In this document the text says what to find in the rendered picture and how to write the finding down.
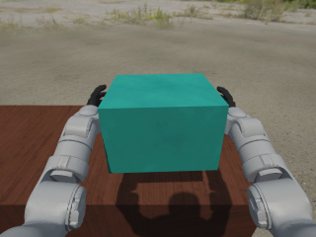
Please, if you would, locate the robot right forearm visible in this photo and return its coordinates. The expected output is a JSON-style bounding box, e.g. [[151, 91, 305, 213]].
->
[[224, 107, 313, 218]]

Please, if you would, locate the left robot hand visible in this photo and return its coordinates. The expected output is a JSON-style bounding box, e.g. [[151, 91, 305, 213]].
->
[[87, 84, 107, 107]]

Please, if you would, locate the carton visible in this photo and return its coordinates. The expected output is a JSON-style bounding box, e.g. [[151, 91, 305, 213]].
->
[[97, 73, 229, 174]]

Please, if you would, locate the robot left forearm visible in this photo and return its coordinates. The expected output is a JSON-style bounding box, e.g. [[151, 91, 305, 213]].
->
[[24, 105, 102, 221]]

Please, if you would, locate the robot left upper arm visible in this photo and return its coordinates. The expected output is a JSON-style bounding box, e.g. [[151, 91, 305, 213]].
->
[[0, 181, 86, 237]]

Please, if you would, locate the right robot hand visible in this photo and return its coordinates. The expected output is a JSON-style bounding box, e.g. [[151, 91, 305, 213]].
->
[[216, 86, 236, 108]]

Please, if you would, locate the pedestal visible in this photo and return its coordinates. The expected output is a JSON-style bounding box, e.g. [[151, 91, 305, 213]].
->
[[0, 105, 257, 237]]

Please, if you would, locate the robot right upper arm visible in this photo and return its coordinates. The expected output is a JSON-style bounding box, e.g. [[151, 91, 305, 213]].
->
[[247, 178, 316, 237]]

